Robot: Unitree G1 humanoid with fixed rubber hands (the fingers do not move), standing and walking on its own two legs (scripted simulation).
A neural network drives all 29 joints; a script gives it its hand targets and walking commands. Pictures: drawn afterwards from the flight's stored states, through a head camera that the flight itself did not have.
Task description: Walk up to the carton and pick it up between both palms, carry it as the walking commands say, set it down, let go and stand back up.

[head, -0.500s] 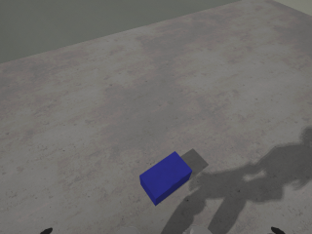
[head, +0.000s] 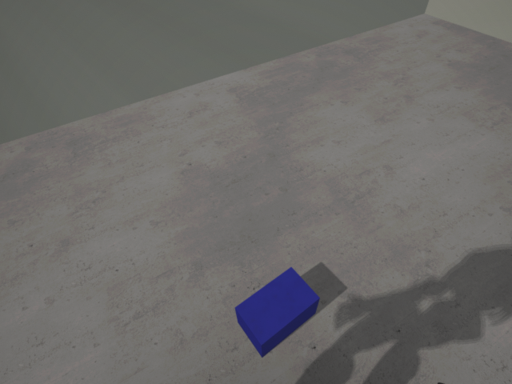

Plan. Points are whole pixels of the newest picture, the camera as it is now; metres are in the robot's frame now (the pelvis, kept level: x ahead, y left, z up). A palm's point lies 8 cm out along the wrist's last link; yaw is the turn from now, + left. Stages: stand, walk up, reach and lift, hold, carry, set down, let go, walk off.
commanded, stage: walk up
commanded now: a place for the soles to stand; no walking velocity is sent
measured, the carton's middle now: (277, 310) +0.51 -0.02 -0.70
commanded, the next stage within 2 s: none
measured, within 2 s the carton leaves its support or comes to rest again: neither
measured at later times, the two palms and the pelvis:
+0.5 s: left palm out of the picture +0.14 +0.29 -0.10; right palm out of the picture +0.08 -0.30 -0.12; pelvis +0.02 +0.00 +0.01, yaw -1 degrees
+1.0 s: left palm out of the picture +0.13 +0.29 -0.10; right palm out of the picture +0.12 -0.30 -0.12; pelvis +0.04 +0.00 +0.01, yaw -1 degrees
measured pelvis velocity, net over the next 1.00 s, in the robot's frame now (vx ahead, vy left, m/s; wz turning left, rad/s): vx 0.04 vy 0.00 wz -0.02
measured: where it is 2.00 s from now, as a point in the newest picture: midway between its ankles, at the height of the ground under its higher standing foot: outside the picture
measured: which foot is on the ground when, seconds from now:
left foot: down 0.00-1.00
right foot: down 0.00-1.00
